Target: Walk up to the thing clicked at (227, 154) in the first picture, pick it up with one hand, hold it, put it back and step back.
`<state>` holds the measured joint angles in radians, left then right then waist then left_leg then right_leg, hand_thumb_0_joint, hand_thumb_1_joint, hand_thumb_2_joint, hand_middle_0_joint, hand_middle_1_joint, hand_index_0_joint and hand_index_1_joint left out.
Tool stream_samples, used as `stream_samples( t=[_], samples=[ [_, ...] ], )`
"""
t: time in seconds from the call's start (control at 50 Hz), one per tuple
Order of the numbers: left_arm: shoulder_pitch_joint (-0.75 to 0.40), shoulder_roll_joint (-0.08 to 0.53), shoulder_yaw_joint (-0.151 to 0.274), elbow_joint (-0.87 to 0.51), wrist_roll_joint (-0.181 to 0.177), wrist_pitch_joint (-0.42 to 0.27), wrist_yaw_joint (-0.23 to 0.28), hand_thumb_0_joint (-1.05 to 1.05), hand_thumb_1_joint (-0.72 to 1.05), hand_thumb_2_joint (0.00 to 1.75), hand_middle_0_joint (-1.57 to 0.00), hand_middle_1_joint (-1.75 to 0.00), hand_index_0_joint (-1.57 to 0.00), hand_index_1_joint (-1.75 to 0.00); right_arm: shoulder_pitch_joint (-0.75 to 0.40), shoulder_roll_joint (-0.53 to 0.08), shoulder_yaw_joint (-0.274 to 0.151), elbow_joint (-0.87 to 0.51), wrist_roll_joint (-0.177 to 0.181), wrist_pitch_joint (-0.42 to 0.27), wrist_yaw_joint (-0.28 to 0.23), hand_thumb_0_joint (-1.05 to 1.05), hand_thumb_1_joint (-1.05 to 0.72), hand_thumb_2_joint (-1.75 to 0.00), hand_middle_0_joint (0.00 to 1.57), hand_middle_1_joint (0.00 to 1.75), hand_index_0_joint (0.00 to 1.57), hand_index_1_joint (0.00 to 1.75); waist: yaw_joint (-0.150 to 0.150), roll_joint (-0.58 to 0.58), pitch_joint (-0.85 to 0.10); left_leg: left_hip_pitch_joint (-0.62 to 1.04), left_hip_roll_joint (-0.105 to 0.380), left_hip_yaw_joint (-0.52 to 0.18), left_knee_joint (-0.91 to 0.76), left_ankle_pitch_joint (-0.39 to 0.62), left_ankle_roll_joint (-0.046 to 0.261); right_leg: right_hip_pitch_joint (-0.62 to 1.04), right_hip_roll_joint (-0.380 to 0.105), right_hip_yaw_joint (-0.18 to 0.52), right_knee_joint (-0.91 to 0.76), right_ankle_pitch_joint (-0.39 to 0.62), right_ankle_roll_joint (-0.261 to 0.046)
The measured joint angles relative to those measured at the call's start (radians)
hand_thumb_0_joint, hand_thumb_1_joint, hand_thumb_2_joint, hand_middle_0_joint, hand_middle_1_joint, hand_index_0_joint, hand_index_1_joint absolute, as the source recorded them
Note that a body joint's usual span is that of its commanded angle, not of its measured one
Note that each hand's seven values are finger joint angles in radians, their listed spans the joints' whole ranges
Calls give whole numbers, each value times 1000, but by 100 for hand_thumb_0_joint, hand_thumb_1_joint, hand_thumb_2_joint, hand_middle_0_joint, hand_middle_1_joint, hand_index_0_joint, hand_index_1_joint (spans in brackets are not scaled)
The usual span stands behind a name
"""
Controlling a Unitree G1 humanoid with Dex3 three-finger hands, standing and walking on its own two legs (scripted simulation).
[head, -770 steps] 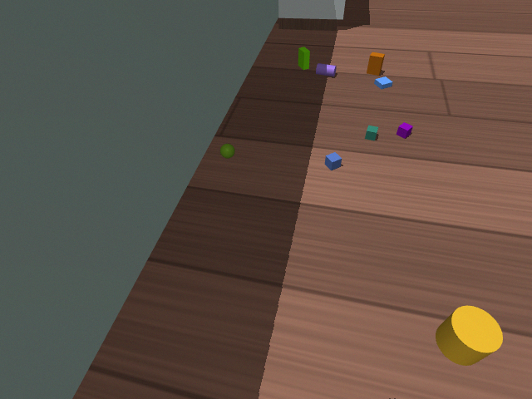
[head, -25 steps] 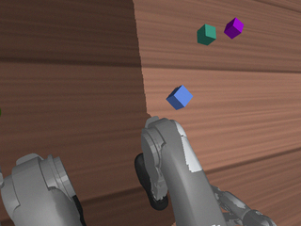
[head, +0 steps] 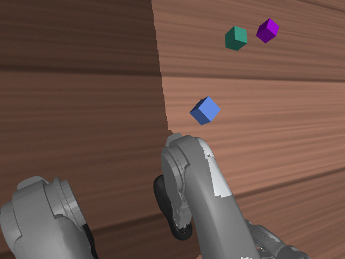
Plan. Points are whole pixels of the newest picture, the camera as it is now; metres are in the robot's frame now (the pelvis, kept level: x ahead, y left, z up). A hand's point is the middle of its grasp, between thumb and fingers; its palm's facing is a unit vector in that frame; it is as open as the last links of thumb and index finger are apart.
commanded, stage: settle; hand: left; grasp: from above
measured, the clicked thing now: out of the picture +0.44 +0.33 -0.25
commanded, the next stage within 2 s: lift in 0.94 s
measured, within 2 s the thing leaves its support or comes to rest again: leaves its support in 0.28 s
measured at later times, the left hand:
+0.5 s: hand out of the picture +0.42 +0.33 -0.18, palm faces -0.37 -0.13 -0.92, open 10.6 cm
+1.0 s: hand out of the picture +0.41 +0.34 -0.11, palm faces -0.43 -0.10 -0.90, open 10.6 cm
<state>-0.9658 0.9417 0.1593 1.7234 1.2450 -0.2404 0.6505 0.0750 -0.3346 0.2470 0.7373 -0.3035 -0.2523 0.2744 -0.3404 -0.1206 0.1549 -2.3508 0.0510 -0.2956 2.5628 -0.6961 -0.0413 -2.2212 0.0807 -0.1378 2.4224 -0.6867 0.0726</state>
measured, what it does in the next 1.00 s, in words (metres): stands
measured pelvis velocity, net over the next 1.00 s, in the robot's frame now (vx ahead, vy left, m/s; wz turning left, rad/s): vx -0.01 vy -0.01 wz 0.11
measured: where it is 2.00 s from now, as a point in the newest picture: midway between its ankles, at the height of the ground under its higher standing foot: (135, 239)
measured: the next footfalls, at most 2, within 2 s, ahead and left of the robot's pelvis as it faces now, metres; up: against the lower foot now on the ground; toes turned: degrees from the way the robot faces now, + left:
none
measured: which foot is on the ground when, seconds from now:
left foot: down 0.00-1.00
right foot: down 0.00-1.00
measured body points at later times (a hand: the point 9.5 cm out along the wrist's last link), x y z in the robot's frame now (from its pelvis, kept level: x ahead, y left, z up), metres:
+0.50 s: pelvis +0.00 +0.00 +0.01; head +0.24 +0.10 +0.38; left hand +0.44 +0.34 -0.13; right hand +0.10 -0.26 -0.08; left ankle +0.07 +0.14 -0.26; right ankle +0.11 -0.12 -0.26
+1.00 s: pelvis -0.01 -0.01 +0.04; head +0.21 +0.08 +0.43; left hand +0.43 +0.34 -0.06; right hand +0.09 -0.27 -0.07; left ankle +0.07 +0.14 -0.26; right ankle +0.11 -0.12 -0.26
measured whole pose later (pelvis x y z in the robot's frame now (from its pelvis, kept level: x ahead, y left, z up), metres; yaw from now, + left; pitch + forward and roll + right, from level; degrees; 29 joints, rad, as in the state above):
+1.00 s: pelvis -0.01 -0.01 +0.04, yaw +6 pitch +32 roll -8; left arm -0.90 0.71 0.06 1.33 1.19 -0.16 0.32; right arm 0.16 -0.29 0.06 0.74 -0.13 -0.07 0.18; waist -0.21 0.01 -0.04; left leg -2.31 0.04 -0.17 2.37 -0.63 -0.03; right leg -2.20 0.03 -0.06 2.32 -0.68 0.05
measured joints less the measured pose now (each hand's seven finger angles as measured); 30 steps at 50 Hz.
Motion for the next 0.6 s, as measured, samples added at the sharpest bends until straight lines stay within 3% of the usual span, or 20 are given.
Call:
stream_samples(
  t=[0.12, 0.28, 0.46, 0.6],
  samples=[
    [7, -8, 7, -15, 4, 12, -4, 0, -4, 55, -56, -74, -59, -68, -2, 4, -6, -2, -1, 0, -2, 0, -91, -90, 20, 30, 20, 30, 2, 2, -5, -1, 0, 2, -2, -1, 1, -1, 0, 1, -2, -1, -1],
    [59, -58, 18, -125, -7, 33, -50, 0, -8, 58, -58, -73, -61, -67, 17, 6, -41, 5, 19, 5, 4, 0, -91, -90, 20, 30, 20, 30, 23, 20, -37, -11, -3, 10, -10, -3, 0, -9, -7, 6, -4, -10, -5],
    [99, -150, -33, -262, -33, 73, -108, -1, -8, 58, -60, -71, -62, -67, 24, 19, -109, 20, 73, 33, 12, 1, -92, -90, 20, 30, 20, 30, 70, 65, -117, -17, -7, 38, -42, 3, 0, -20, -21, 24, -14, -19, -13],
    [89, -213, -75, -295, -61, 109, -188, -1, -9, 59, -60, -71, -62, -67, 19, 29, -145, 13, 124, 75, -4, 1, -92, -91, 20, 30, 20, 30, 103, 105, -167, -4, -3, 73, -88, 19, 8, -17, -29, 47, -40, -12, -14]
  ],
)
